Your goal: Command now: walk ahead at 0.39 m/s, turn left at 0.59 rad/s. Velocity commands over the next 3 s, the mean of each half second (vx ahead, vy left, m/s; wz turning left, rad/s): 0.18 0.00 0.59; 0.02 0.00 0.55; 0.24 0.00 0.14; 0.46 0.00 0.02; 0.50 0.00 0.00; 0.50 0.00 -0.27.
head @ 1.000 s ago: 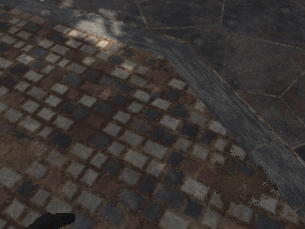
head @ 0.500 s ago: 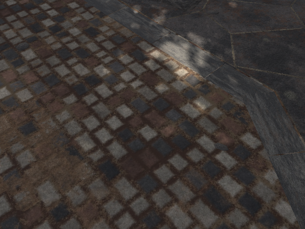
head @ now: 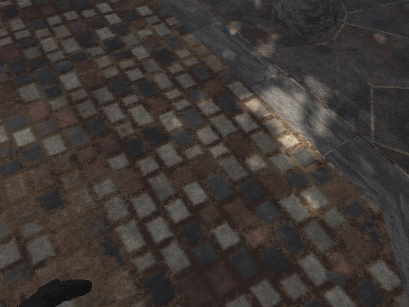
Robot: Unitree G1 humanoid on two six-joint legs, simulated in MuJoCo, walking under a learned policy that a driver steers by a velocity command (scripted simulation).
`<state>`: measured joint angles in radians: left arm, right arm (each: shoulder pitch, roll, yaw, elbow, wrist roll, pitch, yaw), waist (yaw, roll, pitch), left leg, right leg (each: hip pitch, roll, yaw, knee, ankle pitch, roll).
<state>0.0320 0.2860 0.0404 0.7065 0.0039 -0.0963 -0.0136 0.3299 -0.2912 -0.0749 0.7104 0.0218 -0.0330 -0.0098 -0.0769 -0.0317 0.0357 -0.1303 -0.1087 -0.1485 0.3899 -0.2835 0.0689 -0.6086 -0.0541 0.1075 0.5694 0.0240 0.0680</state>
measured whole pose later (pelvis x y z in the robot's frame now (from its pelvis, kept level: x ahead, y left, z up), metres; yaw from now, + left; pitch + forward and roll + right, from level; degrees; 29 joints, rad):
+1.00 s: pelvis +0.17 -0.02 -0.01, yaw +35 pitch +1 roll -1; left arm 0.11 0.29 0.07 0.76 0.01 -0.01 -0.01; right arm 0.15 -0.32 -0.07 0.58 0.01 0.05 -0.02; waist 0.00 0.03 0.03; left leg -0.36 -0.10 -0.20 0.60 -0.28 0.01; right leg -0.28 0.03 0.04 0.51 -0.25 0.01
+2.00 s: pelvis +0.46 +0.15 +0.00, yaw +37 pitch +0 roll -1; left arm 0.30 0.28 0.04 0.82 0.00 -0.09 -0.03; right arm 0.23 -0.31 -0.05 0.74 0.01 -0.06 -0.01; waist 0.03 0.04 0.03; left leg -0.61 0.12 -0.04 1.06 -0.23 0.00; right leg -0.18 0.07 -0.05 0.33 -0.16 -0.08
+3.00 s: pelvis +0.93 +0.49 +0.00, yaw +26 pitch +1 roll +0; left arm 0.24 0.29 0.06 0.74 -0.01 -0.05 -0.03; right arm 0.21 -0.30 -0.04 0.79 0.00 -0.11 0.00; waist 0.01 0.02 0.05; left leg -0.46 0.05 -0.04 1.14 -0.35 0.00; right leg -0.32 0.10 0.02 0.45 -0.15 -0.09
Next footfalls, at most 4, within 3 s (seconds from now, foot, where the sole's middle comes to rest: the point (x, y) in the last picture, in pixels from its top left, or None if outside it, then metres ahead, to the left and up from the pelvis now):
0.08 right None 0.24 -0.14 -0.78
0.54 left None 0.17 0.11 -0.78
0.98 right None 0.28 -0.09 -0.78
1.32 left None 0.13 0.11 -0.78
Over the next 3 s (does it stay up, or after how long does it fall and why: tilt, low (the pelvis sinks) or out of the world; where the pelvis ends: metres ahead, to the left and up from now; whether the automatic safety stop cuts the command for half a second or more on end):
stays up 0.93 0.49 0.00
